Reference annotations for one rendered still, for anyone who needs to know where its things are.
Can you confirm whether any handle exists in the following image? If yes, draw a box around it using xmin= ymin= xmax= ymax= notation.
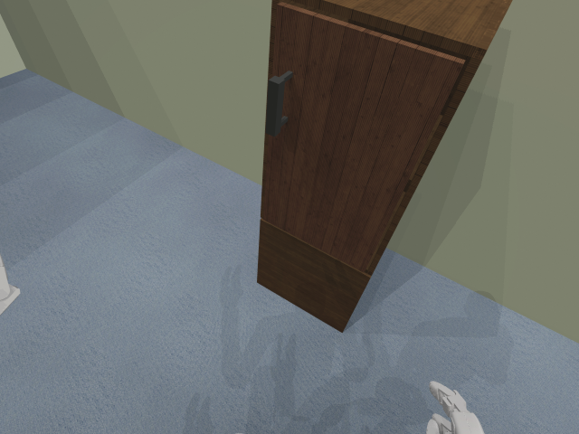
xmin=265 ymin=71 xmax=293 ymax=137

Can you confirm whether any robot left hand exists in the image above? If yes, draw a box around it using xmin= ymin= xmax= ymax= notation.
xmin=0 ymin=254 xmax=20 ymax=316

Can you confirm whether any cupboard door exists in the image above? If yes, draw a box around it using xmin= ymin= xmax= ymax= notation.
xmin=263 ymin=2 xmax=466 ymax=273

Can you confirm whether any robot right hand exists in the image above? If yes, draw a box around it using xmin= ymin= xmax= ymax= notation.
xmin=426 ymin=381 xmax=485 ymax=434

